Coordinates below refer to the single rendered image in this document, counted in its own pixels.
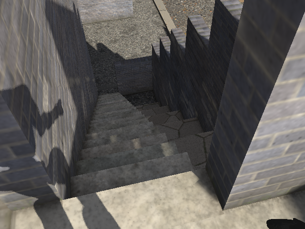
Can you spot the stairs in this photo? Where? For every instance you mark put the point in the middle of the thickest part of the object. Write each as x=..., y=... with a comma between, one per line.
x=122, y=148

